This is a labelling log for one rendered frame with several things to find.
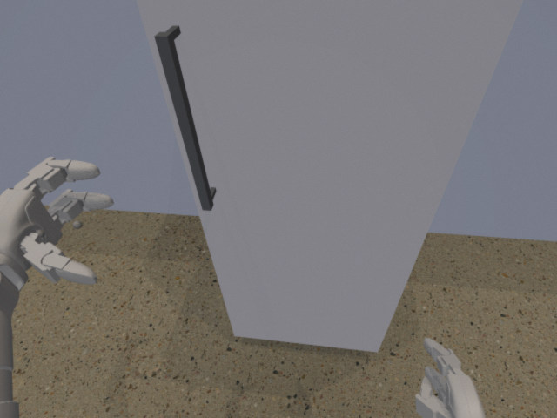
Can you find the handle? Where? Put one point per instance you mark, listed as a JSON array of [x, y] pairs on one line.
[[169, 58]]

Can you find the right robot hand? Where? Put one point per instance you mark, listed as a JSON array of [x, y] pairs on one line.
[[458, 396]]

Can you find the left robot hand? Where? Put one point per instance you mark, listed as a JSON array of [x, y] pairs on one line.
[[22, 213]]

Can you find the robot left forearm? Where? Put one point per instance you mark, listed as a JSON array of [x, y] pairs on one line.
[[12, 279]]

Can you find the fridge door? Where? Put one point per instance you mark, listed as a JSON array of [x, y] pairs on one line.
[[330, 129]]

